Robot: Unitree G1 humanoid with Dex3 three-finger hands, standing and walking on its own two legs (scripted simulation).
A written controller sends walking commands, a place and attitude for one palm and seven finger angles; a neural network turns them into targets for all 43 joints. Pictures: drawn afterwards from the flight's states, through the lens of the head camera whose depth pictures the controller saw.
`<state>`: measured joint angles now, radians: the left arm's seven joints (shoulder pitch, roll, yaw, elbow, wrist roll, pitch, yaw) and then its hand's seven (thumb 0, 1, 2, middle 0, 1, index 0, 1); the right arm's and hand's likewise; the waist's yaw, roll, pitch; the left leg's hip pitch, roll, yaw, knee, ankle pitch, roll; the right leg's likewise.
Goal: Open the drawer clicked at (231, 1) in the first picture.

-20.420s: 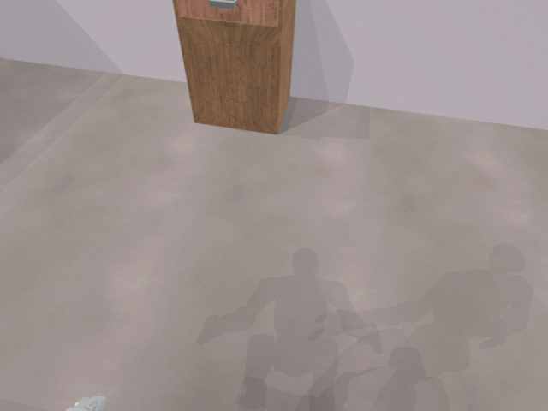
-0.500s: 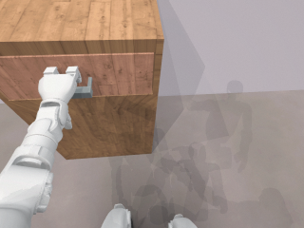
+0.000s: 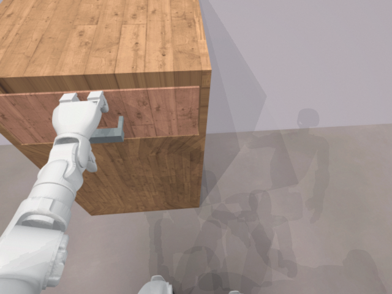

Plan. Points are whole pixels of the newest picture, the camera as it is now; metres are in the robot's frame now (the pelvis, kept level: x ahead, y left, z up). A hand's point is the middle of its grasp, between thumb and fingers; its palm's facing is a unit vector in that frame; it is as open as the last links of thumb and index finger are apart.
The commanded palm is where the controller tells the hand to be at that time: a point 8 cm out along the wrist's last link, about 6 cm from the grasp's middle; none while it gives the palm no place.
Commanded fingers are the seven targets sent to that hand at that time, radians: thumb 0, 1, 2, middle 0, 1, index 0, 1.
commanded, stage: lift the fingers back up to retry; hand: left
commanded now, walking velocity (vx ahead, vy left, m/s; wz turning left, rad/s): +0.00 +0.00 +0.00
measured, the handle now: (100, 128) +0.50 +0.23 +0.00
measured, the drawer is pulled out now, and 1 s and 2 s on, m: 0.00 0.00 0.00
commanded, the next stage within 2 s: re-aim the fingers above the handle in 0.30 s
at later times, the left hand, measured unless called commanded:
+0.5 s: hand (80, 133) +0.44 +0.24 +0.06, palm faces -0.01 -0.04 -1.00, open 13.8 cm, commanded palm +0.42 +0.24 +0.12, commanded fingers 0.00 -0.50 0.30 -0.30 -1.20 -0.30 -1.20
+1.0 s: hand (80, 129) +0.45 +0.25 +0.06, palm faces -0.04 -0.03 -1.00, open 13.8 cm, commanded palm +0.43 +0.24 +0.12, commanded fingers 0.00 -0.50 0.30 -0.30 -1.20 -0.30 -1.20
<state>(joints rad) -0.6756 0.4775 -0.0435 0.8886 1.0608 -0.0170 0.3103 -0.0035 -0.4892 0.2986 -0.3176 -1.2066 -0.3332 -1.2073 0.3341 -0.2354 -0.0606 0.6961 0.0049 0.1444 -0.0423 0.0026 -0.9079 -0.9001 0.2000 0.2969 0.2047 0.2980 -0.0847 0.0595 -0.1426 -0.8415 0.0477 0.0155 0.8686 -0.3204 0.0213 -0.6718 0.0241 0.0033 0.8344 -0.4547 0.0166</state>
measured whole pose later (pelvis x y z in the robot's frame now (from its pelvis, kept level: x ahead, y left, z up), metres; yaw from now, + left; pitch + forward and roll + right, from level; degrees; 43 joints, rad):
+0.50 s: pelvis +0.02 -0.01 +0.01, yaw +1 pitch +14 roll -1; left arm -0.56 0.50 -0.02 0.76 1.04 -0.11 0.23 0.00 -0.49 0.30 -0.32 -1.20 -0.32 -1.20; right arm 0.27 -0.25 -0.08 0.66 0.01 0.17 -0.04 0.00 -0.91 -0.90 0.20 0.30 0.20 0.30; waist -0.04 0.05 -0.13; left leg -0.72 0.04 0.01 0.80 -0.32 0.00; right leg -0.55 0.02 -0.01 0.77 -0.47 0.00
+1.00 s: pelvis +0.01 -0.01 +0.01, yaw +0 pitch +15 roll -1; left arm -0.62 0.52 -0.01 0.85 1.04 -0.07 0.22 0.00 -0.49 0.30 -0.32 -1.20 -0.32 -1.20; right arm 0.32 -0.24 -0.07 0.68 0.02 0.18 -0.04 0.00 -0.91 -0.90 0.20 0.30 0.20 0.30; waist -0.07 0.06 -0.13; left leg -0.74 0.04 0.02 0.80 -0.31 0.01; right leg -0.58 0.02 0.01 0.78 -0.45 0.01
